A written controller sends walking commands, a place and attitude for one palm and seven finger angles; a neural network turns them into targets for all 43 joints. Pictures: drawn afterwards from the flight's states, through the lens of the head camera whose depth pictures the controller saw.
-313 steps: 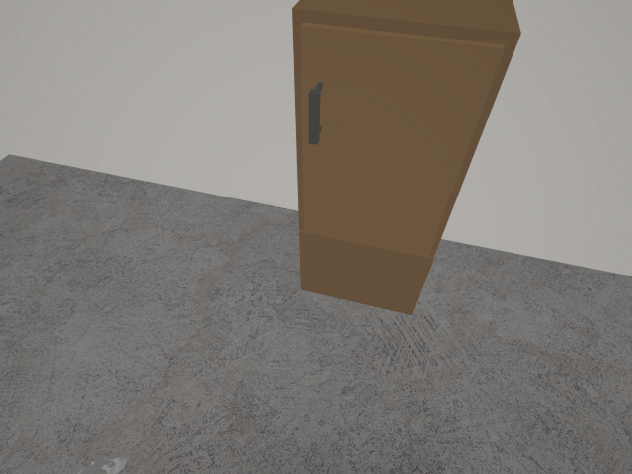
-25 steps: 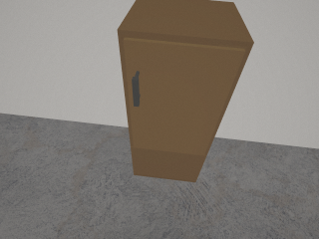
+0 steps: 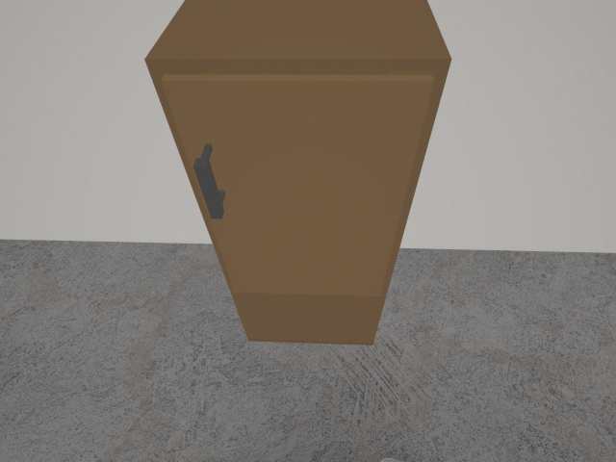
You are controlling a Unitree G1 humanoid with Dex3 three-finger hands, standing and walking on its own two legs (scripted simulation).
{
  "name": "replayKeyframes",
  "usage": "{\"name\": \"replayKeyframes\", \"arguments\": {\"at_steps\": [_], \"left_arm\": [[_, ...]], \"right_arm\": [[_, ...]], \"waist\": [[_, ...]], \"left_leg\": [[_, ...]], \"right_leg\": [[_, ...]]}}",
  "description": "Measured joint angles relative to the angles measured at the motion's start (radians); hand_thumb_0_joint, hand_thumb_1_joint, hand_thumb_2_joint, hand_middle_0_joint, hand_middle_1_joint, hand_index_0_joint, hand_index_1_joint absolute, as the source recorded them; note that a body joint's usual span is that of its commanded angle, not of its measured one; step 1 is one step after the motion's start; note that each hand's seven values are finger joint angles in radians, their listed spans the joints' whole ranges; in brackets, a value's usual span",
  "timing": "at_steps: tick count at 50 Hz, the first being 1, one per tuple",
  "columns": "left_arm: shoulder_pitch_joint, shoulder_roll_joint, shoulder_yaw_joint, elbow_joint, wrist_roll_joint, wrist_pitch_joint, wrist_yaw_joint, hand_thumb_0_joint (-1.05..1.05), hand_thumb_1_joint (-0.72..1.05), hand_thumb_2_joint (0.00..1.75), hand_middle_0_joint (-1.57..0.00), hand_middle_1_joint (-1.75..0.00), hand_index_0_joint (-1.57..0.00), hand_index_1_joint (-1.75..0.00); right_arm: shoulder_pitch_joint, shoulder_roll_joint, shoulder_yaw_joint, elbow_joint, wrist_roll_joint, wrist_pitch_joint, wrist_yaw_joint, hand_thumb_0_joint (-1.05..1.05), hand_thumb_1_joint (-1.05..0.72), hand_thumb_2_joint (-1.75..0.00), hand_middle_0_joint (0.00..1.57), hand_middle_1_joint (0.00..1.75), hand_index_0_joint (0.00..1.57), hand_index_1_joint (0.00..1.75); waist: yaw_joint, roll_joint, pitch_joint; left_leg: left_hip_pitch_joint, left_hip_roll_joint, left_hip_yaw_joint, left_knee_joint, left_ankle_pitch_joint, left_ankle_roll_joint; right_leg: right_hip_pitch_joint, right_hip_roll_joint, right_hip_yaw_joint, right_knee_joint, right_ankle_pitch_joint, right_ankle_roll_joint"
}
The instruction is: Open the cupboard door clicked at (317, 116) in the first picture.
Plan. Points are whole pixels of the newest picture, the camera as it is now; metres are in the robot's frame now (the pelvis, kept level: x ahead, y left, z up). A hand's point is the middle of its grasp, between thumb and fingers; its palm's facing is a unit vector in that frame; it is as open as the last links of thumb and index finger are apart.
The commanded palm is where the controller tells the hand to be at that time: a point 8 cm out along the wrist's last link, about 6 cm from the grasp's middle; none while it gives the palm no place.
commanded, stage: come to a stop and stand still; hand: left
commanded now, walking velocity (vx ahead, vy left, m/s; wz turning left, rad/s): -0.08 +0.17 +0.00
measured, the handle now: (212, 182) +0.54 +0.18 +0.04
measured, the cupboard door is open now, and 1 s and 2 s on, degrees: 0 0 0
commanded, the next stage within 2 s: look again from close up in 1.18 s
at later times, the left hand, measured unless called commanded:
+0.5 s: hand out of the picture -0.01 +0.20 -0.16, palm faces +0.02 -0.98 -0.19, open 7.3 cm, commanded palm none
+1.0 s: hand out of the picture +0.00 +0.16 -0.16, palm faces +0.01 -0.98 -0.21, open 7.3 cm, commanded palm none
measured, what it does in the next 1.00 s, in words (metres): steps on the spot: left foot, then right foot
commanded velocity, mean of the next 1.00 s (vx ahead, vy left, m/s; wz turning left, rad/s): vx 0.02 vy -0.02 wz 0.00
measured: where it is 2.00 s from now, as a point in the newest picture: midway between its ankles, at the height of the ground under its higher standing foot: outside the picture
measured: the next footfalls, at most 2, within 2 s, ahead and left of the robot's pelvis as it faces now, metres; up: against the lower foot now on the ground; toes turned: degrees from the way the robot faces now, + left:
left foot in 0.18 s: +0.01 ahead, +0.12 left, +0.00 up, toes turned +3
right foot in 0.48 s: +0.01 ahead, -0.10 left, +0.00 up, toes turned -2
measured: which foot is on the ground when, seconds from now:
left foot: up 0.00-0.16, down 0.18-1.00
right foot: down 0.00-0.18, up 0.20-0.46, down 0.48-1.00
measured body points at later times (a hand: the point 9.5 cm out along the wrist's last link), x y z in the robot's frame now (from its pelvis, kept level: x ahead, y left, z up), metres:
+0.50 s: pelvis -0.02 +0.02 +0.01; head -0.02 +0.02 +0.46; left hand -0.01 +0.25 -0.15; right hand -0.03 -0.20 -0.15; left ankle -0.03 +0.11 -0.73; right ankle -0.03 -0.09 -0.73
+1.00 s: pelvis +0.00 -0.02 +0.01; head +0.01 -0.02 +0.46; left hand +0.00 +0.21 -0.14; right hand +0.01 -0.24 -0.15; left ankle -0.03 +0.11 -0.73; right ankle -0.03 -0.09 -0.73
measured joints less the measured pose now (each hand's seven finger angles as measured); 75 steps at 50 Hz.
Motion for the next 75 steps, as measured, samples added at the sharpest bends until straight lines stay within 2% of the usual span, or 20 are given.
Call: {"name": "replayKeyframes", "arguments": {"at_steps": [2, 4, 6, 8, 10, 12, 15, 18, 21, 23, 25, 30, 35, 44, 52, 75], "left_arm": [[-0.018, -0.015, -0.002, -0.013, 0.004, 0.01, 0.002, 0.01, 0.92, 0.9, -0.2, -0.3, -0.2, -0.3], [-0.031, -0.025, -0.002, -0.023, 0.006, 0.021, 0.003, 0.0, 0.92, 0.9, -0.2, -0.3, -0.2, -0.3], [-0.039, -0.025, 0.002, -0.033, 0.007, 0.03, 0.004, 0.0, 0.92, 0.9, -0.2, -0.3, -0.2, -0.3], [-0.036, -0.019, 0.005, -0.04, 0.005, 0.04, 0.002, 0.0, 0.92, 0.9, -0.2, -0.3, -0.2, -0.3], [-0.031, -0.009, 0.01, -0.038, -0.004, 0.057, -0.002, 0.0, 0.91, 0.9, -0.2, -0.3, -0.2, -0.3], [-0.022, -0.001, 0.013, -0.021, -0.003, 0.07, -0.006, 0.0, 0.91, 0.9, -0.2, -0.3, -0.2, -0.3], [0.006, 0.008, 0.012, 0.005, 0.0, 0.059, -0.015, 0.0, 0.92, 0.9, -0.2, -0.3, -0.2, -0.3], [0.046, 0.011, 0.004, 0.03, 0.0, 0.046, -0.021, 0.0, 0.92, 0.9, -0.2, -0.3, -0.2, -0.3], [0.076, 0.007, -0.006, 0.057, -0.004, 0.042, -0.022, 0.0, 0.92, 0.9, -0.2, -0.3, -0.2, -0.3], [0.091, 0.005, -0.013, 0.073, -0.008, 0.035, -0.02, 0.0, 0.92, 0.9, -0.2, -0.3, -0.2, -0.3], [0.094, -0.012, -0.021, 0.1, -0.012, 0.025, -0.013, 0.0, 0.92, 0.9, -0.2, -0.3, -0.2, -0.3], [0.122, -0.04, -0.054, 0.108, -0.005, 0.006, 0.0, 0.0, 0.91, 0.9, -0.2, -0.3, -0.2, -0.3], [0.145, -0.048, -0.065, 0.121, -0.011, -0.016, -0.005, 0.0, 0.91, 0.9, -0.2, -0.3, -0.2, -0.3], [0.121, -0.044, -0.067, 0.13, -0.015, -0.024, -0.001, 0.0, 0.91, 0.9, -0.2, -0.3, -0.2, -0.3], [0.09, -0.009, -0.056, 0.122, -0.016, -0.022, -0.002, 0.01, 0.93, 0.9, -0.2, -0.3, -0.2, -0.3], [0.06, 0.011, -0.047, 0.11, -0.015, -0.015, -0.009, 0.0, 0.91, 0.9, -0.2, -0.3, -0.2, -0.3]], "right_arm": [[-0.025, -0.015, -0.006, -0.017, 0.0, 0.007, 0.003, 0.0, -0.91, -0.9, 0.2, 0.29, 0.2, 0.3], [-0.047, -0.027, -0.009, -0.037, -0.001, 0.009, 0.007, 0.0, -0.91, -0.9, 0.2, 0.29, 0.2, 0.3], [-0.061, -0.033, -0.009, -0.059, -0.002, 0.003, 0.01, 0.0, -0.91, -0.9, 0.2, 0.29, 0.2, 0.3], [-0.063, -0.038, -0.006, -0.082, -0.003, -0.01, 0.012, 0.0, -0.91, -0.9, 0.2, 0.29, 0.2, 0.3], [-0.061, -0.033, -0.004, -0.096, -0.01, -0.021, 0.01, 0.0, -0.91, -0.9, 0.2, 0.29, 0.2, 0.3], [-0.054, -0.022, 0.005, -0.1, -0.018, -0.027, 0.006, 0.0, -0.91, -0.9, 0.2, 0.29, 0.2, 0.3], [-0.035, -0.005, 0.022, -0.081, -0.02, -0.035, 0.0, 0.0, -0.91, -0.9, 0.2, 0.29, 0.2, 0.3], [-0.018, 0.009, 0.032, -0.06, -0.021, -0.041, -0.004, 0.0, -0.91, -0.9, 0.2, 0.29, 0.2, 0.3], [-0.006, 0.01, 0.032, -0.039, -0.02, -0.044, -0.008, 0.0, -0.92, -0.9, 0.21, 0.29, 0.2, 0.3], [0.001, 0.012, 0.035, -0.024, -0.015, -0.046, -0.009, 0.0, -0.92, -0.9, 0.21, 0.29, 0.21, 0.3], [-0.002, 0.008, 0.037, 0.0, -0.007, -0.046, -0.009, 0.0, -0.92, -0.9, 0.21, 0.29, 0.2, 0.3], [0.017, -0.012, 0.059, -0.023, -0.014, -0.039, 0.012, 0.0, -0.91, -0.9, 0.2, 0.29, 0.2, 0.3], [0.017, -0.013, 0.072, -0.027, -0.011, -0.047, 0.012, 0.0, -0.91, -0.9, 0.2, 0.29, 0.2, 0.3], [-0.015, -0.017, 0.078, 0.006, -0.007, -0.059, 0.001, 0.01, -0.92, -0.9, 0.2, 0.29, 0.2, 0.3], [-0.042, -0.019, 0.077, 0.02, -0.007, -0.062, -0.006, 0.0, -0.91, -0.9, 0.2, 0.29, 0.2, 0.3], [-0.068, -0.02, 0.074, 0.035, -0.007, -0.056, -0.007, 0.0, -0.91, -0.9, 0.2, 0.29, 0.2, 0.3]], "waist": [[0.006, -0.004, 0.008], [0.012, -0.015, 0.009], [0.018, -0.031, 0.003], [0.021, -0.047, -0.011], [0.019, -0.067, -0.021], [0.015, -0.08, -0.033], [0.018, -0.083, -0.057], [0.02, -0.072, -0.075], [0.016, -0.061, -0.078], [0.015, -0.064, -0.075], [0.017, -0.043, -0.061], [0.013, 0.005, -0.047], [0.018, 0.019, -0.044], [0.023, -0.009, -0.052], [0.029, -0.035, -0.054], [0.033, -0.044, -0.04]], "left_leg": [[-0.038, -0.023, -0.012, 0.083, -0.014, -0.003], [-0.051, -0.037, -0.011, 0.087, -0.005, -0.006], [-0.038, -0.042, -0.006, 0.018, 0.029, -0.005], [0.016, -0.041, 0.001, -0.142, 0.111, 0.001], [0.023, -0.048, 0.003, -0.189, 0.156, 0.043], [0.033, -0.056, 0.009, -0.213, 0.188, 0.071], [0.071, -0.064, 0.007, -0.306, 0.242, 0.079], [0.106, -0.066, 0.005, -0.38, 0.278, 0.081], [0.118, -0.069, 0.008, -0.406, 0.29, 0.078], [0.112, -0.076, 0.015, -0.391, 0.282, 0.073], [0.11, -0.066, 0.016, -0.371, 0.269, 0.066], [0.059, -0.051, 0.004, -0.306, 0.242, 0.058], [0.062, -0.05, 0.0, -0.302, 0.234, 0.049], [0.104, -0.034, -0.008, -0.341, 0.239, 0.024], [0.125, -0.018, -0.015, -0.362, 0.242, 0.006], [0.153, -0.004, -0.017, -0.402, 0.258, -0.008]], "right_leg": [[-0.001, -0.004, 0.0, -0.013, 0.016, -0.003], [-0.004, -0.009, -0.001, -0.029, 0.033, 0.0], [-0.013, -0.014, 0.0, -0.036, 0.046, 0.007], [-0.033, -0.016, 0.004, -0.018, 0.048, 0.015], [-0.064, -0.012, 0.025, 0.042, -0.041, 0.015], [-0.086, 0.014, 0.072, 0.136, -0.135, 0.008], [-0.075, 0.045, 0.094, 0.229, -0.133, 0.005], [-0.002, 0.057, 0.07, 0.171, -0.154, 0.007], [0.089, 0.063, 0.052, 0.038, -0.167, 0.004], [0.156, 0.062, 0.055, -0.091, -0.083, -0.002], [0.182, 0.073, 0.058, -0.135, -0.04, -0.015], [0.132, 0.085, 0.044, -0.064, -0.096, -0.031], [0.128, 0.085, 0.041, -0.04, -0.118, -0.039], [0.167, 0.103, 0.034, -0.072, -0.119, -0.06], [0.193, 0.121, 0.027, -0.102, -0.114, -0.076], [0.223, 0.137, 0.026, -0.149, -0.095, -0.088]]}}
